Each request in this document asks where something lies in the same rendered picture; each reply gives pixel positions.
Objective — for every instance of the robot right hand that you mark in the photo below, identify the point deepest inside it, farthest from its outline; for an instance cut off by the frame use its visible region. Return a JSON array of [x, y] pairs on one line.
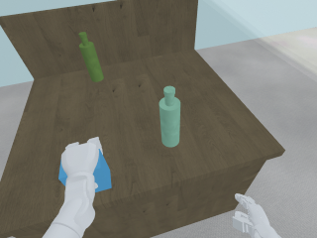
[[245, 223]]

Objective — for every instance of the robot right forearm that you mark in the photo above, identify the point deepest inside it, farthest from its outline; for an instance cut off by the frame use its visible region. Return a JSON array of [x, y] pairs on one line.
[[264, 231]]

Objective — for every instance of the robot left forearm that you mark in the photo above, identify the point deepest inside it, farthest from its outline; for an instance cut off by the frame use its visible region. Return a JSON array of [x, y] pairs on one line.
[[77, 211]]

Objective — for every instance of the robot left hand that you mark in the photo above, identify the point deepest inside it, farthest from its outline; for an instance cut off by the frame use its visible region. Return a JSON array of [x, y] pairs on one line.
[[81, 158]]

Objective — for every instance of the sponge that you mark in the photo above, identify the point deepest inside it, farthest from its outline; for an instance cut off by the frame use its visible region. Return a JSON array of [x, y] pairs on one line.
[[102, 174]]

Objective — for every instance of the table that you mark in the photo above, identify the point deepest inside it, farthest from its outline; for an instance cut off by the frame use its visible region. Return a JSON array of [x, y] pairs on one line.
[[142, 46]]

